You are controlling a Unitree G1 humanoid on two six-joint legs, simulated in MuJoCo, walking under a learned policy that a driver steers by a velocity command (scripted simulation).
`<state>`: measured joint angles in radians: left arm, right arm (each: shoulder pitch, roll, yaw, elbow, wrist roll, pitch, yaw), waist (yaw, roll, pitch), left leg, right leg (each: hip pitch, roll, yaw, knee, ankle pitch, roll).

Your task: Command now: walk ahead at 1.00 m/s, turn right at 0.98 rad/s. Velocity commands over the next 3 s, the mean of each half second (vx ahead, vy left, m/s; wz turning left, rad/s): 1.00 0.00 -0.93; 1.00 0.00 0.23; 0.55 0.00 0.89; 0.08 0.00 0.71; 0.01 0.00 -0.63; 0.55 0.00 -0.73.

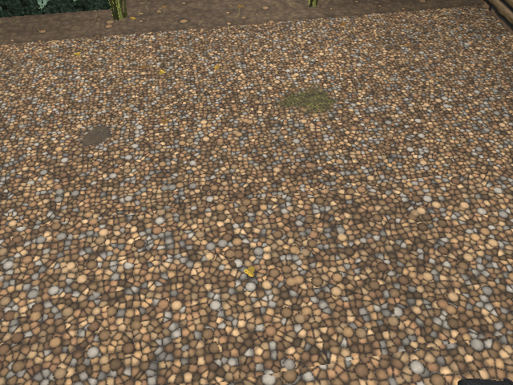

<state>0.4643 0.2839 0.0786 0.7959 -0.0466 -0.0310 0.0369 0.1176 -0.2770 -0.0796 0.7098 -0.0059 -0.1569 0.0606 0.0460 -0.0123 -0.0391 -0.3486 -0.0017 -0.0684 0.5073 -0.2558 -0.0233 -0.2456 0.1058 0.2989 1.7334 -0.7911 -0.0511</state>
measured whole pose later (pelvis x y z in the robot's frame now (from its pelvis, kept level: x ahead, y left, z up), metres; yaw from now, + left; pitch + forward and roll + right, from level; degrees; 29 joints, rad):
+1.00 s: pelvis +0.90 -0.06 -0.19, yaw -15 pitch +2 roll +2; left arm 0.12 0.20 -0.01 0.69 -0.03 -0.14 0.01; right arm 0.52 -0.20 -0.04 0.92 -0.02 -0.06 0.02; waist -0.09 -0.01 0.01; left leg -0.35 -0.14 -0.04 0.69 -0.38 0.10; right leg -0.66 -0.03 0.14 1.51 -0.40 0.01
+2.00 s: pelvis +1.47 +0.00 -0.36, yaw +33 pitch +1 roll +1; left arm 0.10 0.21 0.03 0.66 -0.01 0.00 0.04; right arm 0.24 -0.19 -0.01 0.84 -0.03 0.01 -0.03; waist -0.01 -0.05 0.03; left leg -0.29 -0.10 -0.05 0.58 -0.30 0.05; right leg -0.65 -0.06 0.08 0.89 -0.06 0.10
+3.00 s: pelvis +1.73 -0.05 -0.37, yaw -13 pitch +4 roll +1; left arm 0.07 0.26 0.03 0.57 -0.03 -0.02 -0.06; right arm 0.48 -0.31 -0.08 0.88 0.03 -0.04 0.01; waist -0.11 -0.01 0.00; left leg 0.14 0.12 0.28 0.28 -0.45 -0.08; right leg -0.64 -0.09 -0.01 0.73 -0.27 -0.06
